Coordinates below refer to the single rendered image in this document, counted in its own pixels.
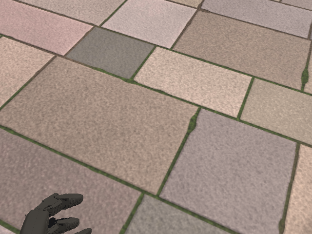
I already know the left robot hand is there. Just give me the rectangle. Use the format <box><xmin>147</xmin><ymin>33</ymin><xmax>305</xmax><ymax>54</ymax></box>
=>
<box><xmin>19</xmin><ymin>193</ymin><xmax>92</xmax><ymax>234</ymax></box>

